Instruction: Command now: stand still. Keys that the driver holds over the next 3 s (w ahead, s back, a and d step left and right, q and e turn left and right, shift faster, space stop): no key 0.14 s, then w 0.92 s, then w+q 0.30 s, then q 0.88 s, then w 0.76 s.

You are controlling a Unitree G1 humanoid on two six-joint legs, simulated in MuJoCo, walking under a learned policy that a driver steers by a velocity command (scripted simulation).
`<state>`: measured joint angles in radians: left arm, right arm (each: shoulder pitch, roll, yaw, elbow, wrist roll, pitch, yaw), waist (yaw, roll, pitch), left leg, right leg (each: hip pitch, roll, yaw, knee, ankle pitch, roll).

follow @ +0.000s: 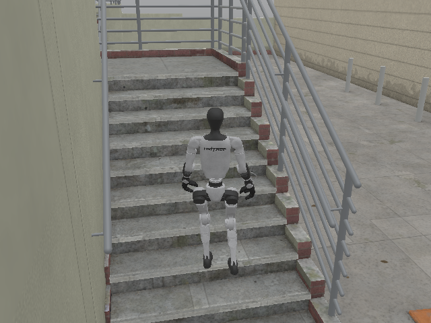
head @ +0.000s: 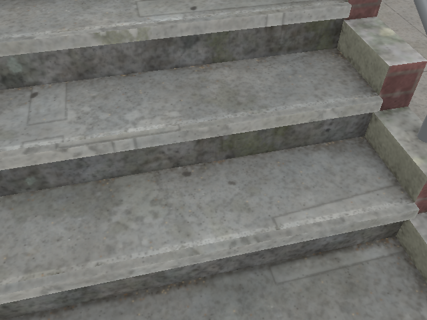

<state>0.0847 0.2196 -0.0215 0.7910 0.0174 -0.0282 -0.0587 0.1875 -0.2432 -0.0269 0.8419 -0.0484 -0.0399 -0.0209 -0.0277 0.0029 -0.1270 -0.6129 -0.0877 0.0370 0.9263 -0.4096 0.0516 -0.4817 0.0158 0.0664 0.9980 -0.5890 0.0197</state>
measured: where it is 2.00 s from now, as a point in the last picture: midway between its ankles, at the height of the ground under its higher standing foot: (293, 237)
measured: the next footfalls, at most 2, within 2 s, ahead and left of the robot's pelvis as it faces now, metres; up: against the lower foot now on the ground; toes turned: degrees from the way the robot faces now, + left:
right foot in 0.42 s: +0.04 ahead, -0.24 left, -0.01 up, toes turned -2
left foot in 0.72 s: +0.15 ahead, -0.11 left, +0.00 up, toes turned +5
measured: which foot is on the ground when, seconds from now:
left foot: down 0.00-0.46, up 0.48-0.70, down 0.72-1.00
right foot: up 0.00-0.40, down 0.42-0.70, up 0.72-1.00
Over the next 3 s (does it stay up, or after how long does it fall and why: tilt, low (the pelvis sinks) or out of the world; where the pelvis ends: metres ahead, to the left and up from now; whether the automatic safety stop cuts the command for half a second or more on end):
stays up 0.90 0.01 0.43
